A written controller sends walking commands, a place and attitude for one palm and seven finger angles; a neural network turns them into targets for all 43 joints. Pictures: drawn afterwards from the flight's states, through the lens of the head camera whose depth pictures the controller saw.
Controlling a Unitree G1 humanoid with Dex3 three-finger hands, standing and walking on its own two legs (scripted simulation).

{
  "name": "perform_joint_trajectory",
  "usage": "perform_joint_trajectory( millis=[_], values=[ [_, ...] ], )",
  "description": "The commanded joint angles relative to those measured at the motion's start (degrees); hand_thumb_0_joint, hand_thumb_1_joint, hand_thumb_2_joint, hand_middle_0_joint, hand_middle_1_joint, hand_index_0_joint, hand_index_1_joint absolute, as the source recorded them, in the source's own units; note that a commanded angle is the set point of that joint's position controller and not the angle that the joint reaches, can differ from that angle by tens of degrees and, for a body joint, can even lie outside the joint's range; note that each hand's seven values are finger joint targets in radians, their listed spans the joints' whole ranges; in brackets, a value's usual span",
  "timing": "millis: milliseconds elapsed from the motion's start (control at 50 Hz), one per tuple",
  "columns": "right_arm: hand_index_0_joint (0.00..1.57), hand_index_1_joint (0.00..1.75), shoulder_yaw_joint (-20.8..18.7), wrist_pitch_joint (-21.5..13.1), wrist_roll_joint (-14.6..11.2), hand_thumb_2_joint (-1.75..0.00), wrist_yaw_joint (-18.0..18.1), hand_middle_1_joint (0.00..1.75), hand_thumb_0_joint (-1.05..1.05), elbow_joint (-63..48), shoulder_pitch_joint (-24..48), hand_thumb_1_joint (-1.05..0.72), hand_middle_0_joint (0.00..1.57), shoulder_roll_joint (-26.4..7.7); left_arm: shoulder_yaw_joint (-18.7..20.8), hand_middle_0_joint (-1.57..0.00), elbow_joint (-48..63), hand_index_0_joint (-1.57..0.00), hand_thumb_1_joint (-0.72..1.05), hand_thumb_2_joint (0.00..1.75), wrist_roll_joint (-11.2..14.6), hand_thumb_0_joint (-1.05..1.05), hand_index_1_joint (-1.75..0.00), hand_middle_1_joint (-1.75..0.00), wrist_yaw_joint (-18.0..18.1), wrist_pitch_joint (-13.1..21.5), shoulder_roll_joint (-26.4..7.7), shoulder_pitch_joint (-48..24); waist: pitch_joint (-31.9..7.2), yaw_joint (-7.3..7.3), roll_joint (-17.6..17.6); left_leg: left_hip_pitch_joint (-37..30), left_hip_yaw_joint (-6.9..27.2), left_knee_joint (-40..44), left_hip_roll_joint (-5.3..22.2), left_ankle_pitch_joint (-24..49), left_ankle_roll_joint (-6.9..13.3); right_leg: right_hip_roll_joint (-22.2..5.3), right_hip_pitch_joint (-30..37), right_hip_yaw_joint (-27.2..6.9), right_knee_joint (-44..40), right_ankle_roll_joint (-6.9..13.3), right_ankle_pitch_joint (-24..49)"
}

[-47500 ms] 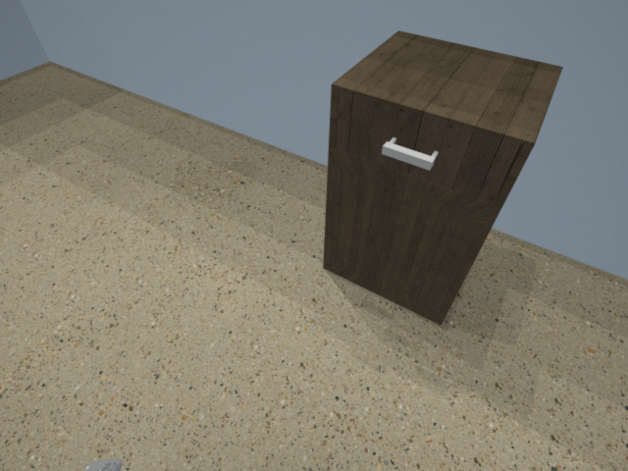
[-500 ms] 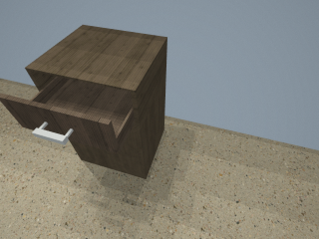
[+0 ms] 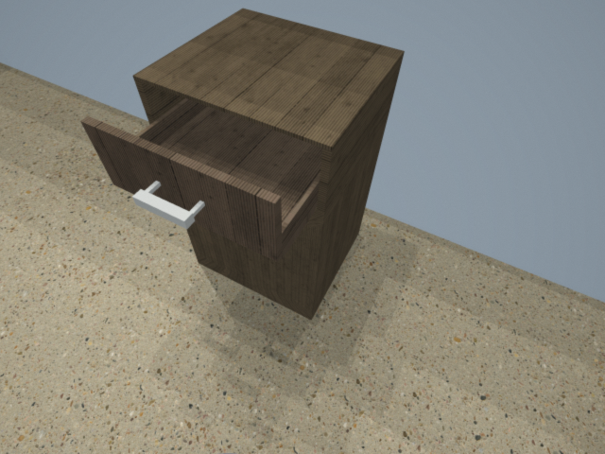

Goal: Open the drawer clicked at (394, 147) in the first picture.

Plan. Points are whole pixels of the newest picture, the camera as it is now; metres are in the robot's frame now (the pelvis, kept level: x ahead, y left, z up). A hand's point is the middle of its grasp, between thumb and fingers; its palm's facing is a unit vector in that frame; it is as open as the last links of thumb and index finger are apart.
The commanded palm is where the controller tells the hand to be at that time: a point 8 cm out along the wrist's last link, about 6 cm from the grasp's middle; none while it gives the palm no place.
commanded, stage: turn to face it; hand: left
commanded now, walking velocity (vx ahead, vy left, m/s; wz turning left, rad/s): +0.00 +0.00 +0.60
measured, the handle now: (170, 201) +0.56 +0.28 -0.08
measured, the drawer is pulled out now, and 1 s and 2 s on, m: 0.17 0.17 0.17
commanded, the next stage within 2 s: come to a stop and stand still in 1.58 s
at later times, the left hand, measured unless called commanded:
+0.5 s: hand out of the picture -0.05 +0.19 -0.15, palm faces +0.34 -0.89 -0.32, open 7.4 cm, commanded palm none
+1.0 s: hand out of the picture -0.08 +0.15 -0.14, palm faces +0.60 -0.72 -0.35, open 7.4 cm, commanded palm none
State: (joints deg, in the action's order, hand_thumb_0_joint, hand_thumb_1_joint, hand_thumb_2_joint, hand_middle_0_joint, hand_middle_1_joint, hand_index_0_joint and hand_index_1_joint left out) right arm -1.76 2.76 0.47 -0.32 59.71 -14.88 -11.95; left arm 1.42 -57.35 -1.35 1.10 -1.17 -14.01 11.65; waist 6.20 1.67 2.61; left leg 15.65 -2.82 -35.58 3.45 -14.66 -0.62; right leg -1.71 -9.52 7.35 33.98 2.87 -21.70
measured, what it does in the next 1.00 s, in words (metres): steps on the spot, turning left: left foot, then right foot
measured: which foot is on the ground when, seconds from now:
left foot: up 0.00-0.00, down 0.02-0.26, up 0.28-0.56, down 0.58-0.86, up 0.88-1.00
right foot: down 0.00-0.00, up 0.02-0.24, down 0.26-0.58, up 0.60-0.84, down 0.86-1.00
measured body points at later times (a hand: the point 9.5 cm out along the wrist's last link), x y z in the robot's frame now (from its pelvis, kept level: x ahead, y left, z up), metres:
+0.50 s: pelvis -0.01 -0.03 +0.01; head +0.05 -0.02 +0.46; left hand -0.07 +0.24 -0.12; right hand +0.17 -0.26 -0.14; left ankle -0.07 +0.11 -0.68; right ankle +0.01 -0.13 -0.73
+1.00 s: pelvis +0.01 -0.06 +0.00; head +0.08 -0.06 +0.45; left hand -0.11 +0.18 -0.12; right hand +0.25 -0.21 -0.16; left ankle -0.11 +0.04 -0.65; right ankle +0.08 -0.13 -0.73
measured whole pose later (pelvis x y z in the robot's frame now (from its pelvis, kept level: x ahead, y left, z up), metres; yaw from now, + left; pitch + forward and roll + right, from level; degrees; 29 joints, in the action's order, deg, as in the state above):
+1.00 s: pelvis +0.01 -0.06 +0.00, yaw +40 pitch +0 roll +2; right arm -4.8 4.2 1.3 -1.0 53.6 -7.6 -16.0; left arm 2.5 -51.1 -1.9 1.7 -1.0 -12.0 12.5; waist 7.3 0.1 -3.1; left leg 27.8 1.9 -64.6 -0.8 -24.4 -2.2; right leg -3.7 -16.4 5.5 34.1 1.6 -17.9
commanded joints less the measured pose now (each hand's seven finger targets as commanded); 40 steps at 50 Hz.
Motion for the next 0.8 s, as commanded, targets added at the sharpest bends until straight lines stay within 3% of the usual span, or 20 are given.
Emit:
perform_joint_trajectory(
  millis=[0,20,40,80,160,200,220,240,280,320,400,460,520,540,560,580,600,660,740,780],
  values=[
    [0.2,0.3,-4.2,-1.1,1.0,-0.9,0.8,0.3,0.0,-2.1,-8.7,-0.9,0.2,-16.2,2.6,-0.2,8.2,-0.2,0.9,0.9,0.4,0.0,-0.3,-0.3,0.8,-0.2,-7.6,-2.9,-3.7,2.87,-14.1,-4.0,30.5,19.9,19.4,18.8,13.4,-0.7,-16.9,-6.2,28.9,-4.3,-16.0],
    [0.2,0.3,-4.3,-1.2,1.2,-0.9,1.2,0.3,0.0,-3.6,-5.7,-0.9,0.2,-16.8,3.1,-0.2,9.5,-0.2,0.9,0.9,0.5,0.0,-0.3,-0.3,0.5,-0.5,-6.3,-3.2,-2.1,0.28,-10.1,0.4,31.4,21.0,18.0,5.0,12.6,-1.5,-19.4,-8.8,30.9,-4.4,-11.6],
    [0.2,0.3,-4.0,-1.4,1.2,-0.9,1.5,0.3,0.0,-4.0,-2.3,-0.9,0.2,-14.8,3.3,-0.2,8.4,-0.2,0.9,0.9,0.2,0.0,-0.3,-0.3,0.7,-0.6,-6.0,-4.2,-1.3,-0.34,-15.1,1.7,29.5,21.1,13.8,1.2,10.8,-2.0,-20.5,-10.2,30.9,-4.5,-7.8],
    [0.2,0.3,-3.6,-1.6,1.1,-0.9,1.7,0.3,0.0,-5.3,1.0,-0.9,0.2,-13.1,3.6,-0.2,7.9,-0.2,0.9,0.9,0.5,0.0,-0.3,-0.3,0.4,-0.4,-6.3,-2.3,-3.4,-1.69,-13.4,1.6,25.1,19.4,10.5,1.8,9.3,-1.5,-18.1,-10.7,27.2,-4.5,-5.6],
    [0.2,0.3,-4.7,-0.9,1.3,-0.9,1.7,0.3,0.0,-7.2,3.6,-0.9,0.2,-14.7,3.4,-0.2,7.2,-0.2,0.9,0.9,0.9,0.0,-0.3,-0.3,0.4,-0.2,-5.6,2.9,-7.2,-2.84,-11.9,5.4,24.3,16.0,7.5,1.0,7.9,1.6,-6.8,-8.4,11.0,-4.5,-4.9],
    [0.2,0.3,-5.0,-0.2,0.8,-0.9,1.5,0.3,0.0,-8.6,5.8,-0.9,0.2,-13.4,4.1,-0.2,5.9,-0.2,0.9,0.9,0.4,0.0,-0.3,-0.3,0.4,0.4,-7.3,9.5,-7.4,-5.86,-6.1,13.5,20.0,8.6,1.0,-5.7,4.2,1.7,4.1,-7.5,-6.5,-5.1,1.6],
    [0.2,0.3,-4.7,0.0,0.4,-0.9,1.0,0.3,0.0,-9.4,4.2,-0.9,0.2,-9.3,5.1,-0.2,6.9,-0.2,0.9,0.9,-0.7,0.0,-0.3,-0.3,0.8,0.8,-12.3,9.5,-6.4,-5.4,8.0,20.6,12.6,-4.9,-6.1,-13.3,-0.1,-11.3,5.6,-25.3,-19.5,-1.0,-9.8],
    [0.2,0.3,-4.4,-0.2,0.7,-0.9,0.4,0.3,0.0,-9.6,4.0,-0.9,0.2,-7.8,5.2,-0.2,8.9,-0.2,0.9,0.9,-0.6,0.0,-0.3,-0.3,1.1,0.4,-15.7,4.9,-3.9,-4.49,14.9,19.5,7.1,-20.4,-7.8,-15.5,-1.8,-23.6,-2.7,-37.8,-26.8,4.1,-14.3],
    [0.2,0.3,-5.1,0.1,1.0,-0.9,-0.2,0.3,0.0,-8.4,3.2,-0.9,0.2,-8.8,4.7,-0.2,10.3,-0.2,0.9,0.9,-0.5,0.0,-0.3,-0.3,1.5,1.1,-11.4,-1.4,-0.8,-0.41,8.2,17.6,8.9,-31.2,-3.5,-11.7,-0.9,-20.2,-9.5,-31.3,-22.6,4.4,-3.8],
    [0.2,0.3,-4.3,0.0,0.8,-0.9,-0.9,0.3,0.0,-7.0,1.4,-0.9,0.2,-7.8,3.6,-0.2,10.0,-0.2,0.9,0.9,-0.7,0.0,-0.3,-0.3,1.3,1.6,-8.7,-4.1,-1.4,1.42,6.6,14.9,5.3,-30.4,-1.9,-7.6,-1.8,-14.7,-6.4,-16.3,-16.6,4.3,13.0],
    [0.2,0.3,-3.0,-0.6,0.0,-0.9,-1.0,0.3,0.0,-8.9,8.0,-0.9,0.2,-7.2,4.3,-0.2,7.5,-0.2,0.9,0.9,-0.8,0.0,-0.3,-0.3,1.4,1.7,-11.0,4.9,-6.0,-3.66,8.1,12.0,0.7,-14.5,-2.8,-11.1,-2.7,-15.7,6.6,-11.0,-10.3,5.5,37.6],
    [0.2,0.3,-2.5,-1.0,-0.3,-0.9,-0.9,0.3,0.0,-9.7,9.2,-0.9,0.2,-7.4,4.9,-0.2,6.7,-0.2,0.9,0.9,-0.7,0.0,-0.3,-0.3,1.4,1.6,-12.6,7.3,-8.3,-4.52,9.4,8.4,-1.3,-5.7,-3.8,-10.6,-2.0,-16.8,10.2,-10.1,-6.9,5.6,46.0],
    [0.2,0.3,-3.1,-1.4,-0.2,-0.9,-0.8,0.3,0.0,-8.8,4.9,-0.9,0.2,-9.7,5.1,-0.2,7.1,-0.2,0.9,0.9,0.0,0.0,-0.3,-0.3,1.2,1.3,-13.0,5.2,-9.9,-1.25,6.5,-4.7,-2.1,11.0,-3.8,1.9,-0.9,-16.0,4.4,-5.5,1.5,1.2,43.0],
    [0.2,0.3,-4.0,-1.9,0.2,-0.9,-0.7,0.3,0.0,-8.3,1.6,-0.9,0.2,-13.9,4.8,-0.2,7.9,-0.2,0.9,0.9,0.5,0.0,-0.3,-0.3,0.9,1.0,-11.4,5.2,-12.8,0.83,-2.3,-17.0,6.7,14.2,2.9,17.9,2.3,-12.0,-6.9,-1.2,11.9,-2.7,31.4],
    [0.2,0.3,-5.5,-1.7,0.4,-0.9,-0.3,0.3,0.0,-8.1,-1.5,-0.9,0.2,-19.9,3.6,-0.2,10.3,-0.2,0.9,0.9,0.7,0.0,-0.3,-0.3,0.5,0.7,-7.0,3.5,-12.1,2.29,-21.1,-23.1,27.3,14.0,19.1,46.0,11.6,-4.0,-23.7,0.8,24.8,-7.1,-14.5],
    [0.2,0.3,-5.1,-1.0,0.4,-0.9,-0.2,0.3,0.0,-6.9,-4.7,-0.9,0.2,-19.6,3.1,-0.2,12.1,-0.2,0.9,0.9,-0.2,0.0,-0.3,-0.3,1.0,0.1,-8.2,-0.5,-9.7,3.56,-10.8,-19.0,24.2,12.2,20.7,43.7,14.4,-4.4,-24.3,-5.5,30.2,-5.8,-16.4],
    [0.2,0.3,-5.0,-1.3,0.7,-0.9,0.9,0.3,0.0,-7.1,-2.6,-0.9,0.2,-18.8,3.4,-0.2,11.8,-0.2,0.9,0.9,0.2,0.0,-0.3,-0.3,1.0,0.0,-6.5,-1.7,-9.5,1.98,-12.9,-16.7,25.4,12.6,17.3,39.0,14.3,-3.9,-26.6,-7.3,32.3,-6.6,-12.7],
    [0.2,0.3,-3.8,-1.3,0.6,-0.9,1.5,0.3,0.0,-9.8,6.1,-0.9,0.2,-14.8,3.6,-0.2,9.7,-0.2,0.9,0.9,0.5,0.0,-0.3,-0.3,0.6,-0.5,-7.9,-0.3,-5.9,-1.74,-14.0,-8.1,16.4,13.4,9.0,27.4,9.4,-3.4,-22.2,-8.5,30.8,-7.1,-4.2],
    [0.2,0.3,-4.4,-1.1,1.0,-0.9,1.4,0.3,0.0,-10.8,8.5,-0.9,0.2,-15.7,3.4,-0.2,9.9,-0.2,0.9,0.9,0.7,0.0,-0.3,-0.3,0.1,-0.4,-7.0,0.8,-6.5,-2.3,-14.8,-1.6,17.3,13.2,7.4,17.5,8.2,-1.2,-13.0,-7.3,15.1,-6.6,-4.3],
    [0.2,0.3,-4.6,-0.6,0.9,-0.9,1.3,0.3,0.0,-11.5,9.8,-0.9,0.2,-15.6,3.6,-0.2,9.1,-0.2,0.9,0.9,0.6,0.0,-0.3,-0.3,0.0,0.2,-7.2,4.9,-6.6,-3.98,-12.9,3.1,18.6,9.7,5.9,14.7,7.1,1.4,-4.9,-5.3,5.6,-6.6,-0.3]
  ],
)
